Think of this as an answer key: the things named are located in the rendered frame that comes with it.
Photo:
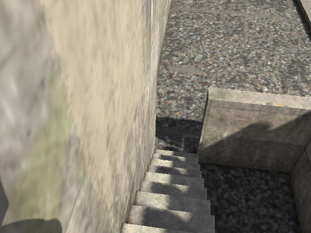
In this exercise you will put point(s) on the stairs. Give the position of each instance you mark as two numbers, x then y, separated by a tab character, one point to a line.
171	197

